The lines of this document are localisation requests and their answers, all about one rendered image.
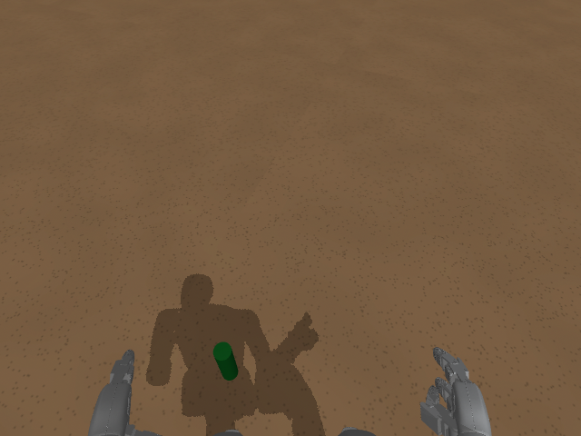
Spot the left robot hand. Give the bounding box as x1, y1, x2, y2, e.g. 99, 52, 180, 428
88, 350, 162, 436

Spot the can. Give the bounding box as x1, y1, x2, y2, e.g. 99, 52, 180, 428
213, 342, 238, 381

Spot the right robot hand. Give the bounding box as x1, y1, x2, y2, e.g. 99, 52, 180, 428
420, 347, 492, 436

